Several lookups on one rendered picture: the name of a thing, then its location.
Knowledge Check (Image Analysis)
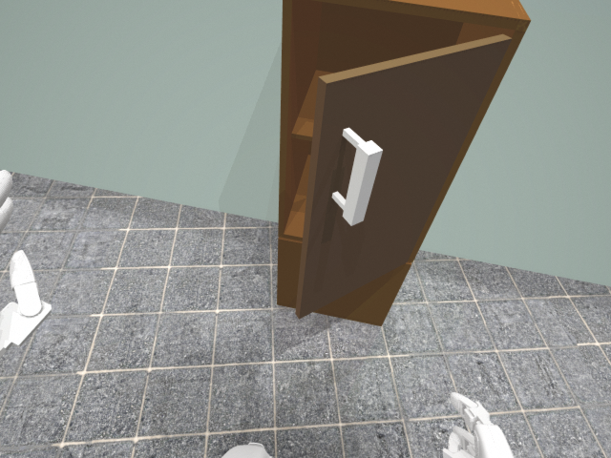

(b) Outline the handle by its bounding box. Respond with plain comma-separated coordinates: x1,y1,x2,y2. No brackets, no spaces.
332,128,383,226

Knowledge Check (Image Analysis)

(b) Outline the robot left hand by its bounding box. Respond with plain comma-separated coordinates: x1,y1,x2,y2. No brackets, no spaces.
0,170,52,358

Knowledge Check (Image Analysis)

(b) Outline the robot right hand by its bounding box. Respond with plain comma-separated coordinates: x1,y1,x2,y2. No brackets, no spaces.
443,392,514,458

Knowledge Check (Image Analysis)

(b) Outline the cupboard door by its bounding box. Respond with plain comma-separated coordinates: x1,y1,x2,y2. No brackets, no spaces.
295,34,513,319

